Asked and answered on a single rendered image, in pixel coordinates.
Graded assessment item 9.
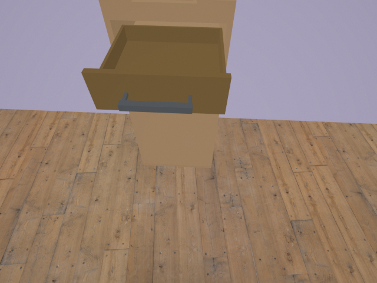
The drawer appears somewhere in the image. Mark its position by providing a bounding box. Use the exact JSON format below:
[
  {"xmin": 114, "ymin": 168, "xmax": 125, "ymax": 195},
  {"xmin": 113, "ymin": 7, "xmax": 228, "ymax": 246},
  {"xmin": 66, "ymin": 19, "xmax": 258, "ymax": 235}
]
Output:
[{"xmin": 81, "ymin": 25, "xmax": 232, "ymax": 114}]

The cabinet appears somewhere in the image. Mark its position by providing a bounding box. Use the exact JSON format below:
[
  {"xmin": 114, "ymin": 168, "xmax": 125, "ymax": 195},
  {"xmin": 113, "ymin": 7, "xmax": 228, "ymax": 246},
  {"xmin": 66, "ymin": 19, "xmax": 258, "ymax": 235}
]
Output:
[{"xmin": 99, "ymin": 0, "xmax": 236, "ymax": 168}]

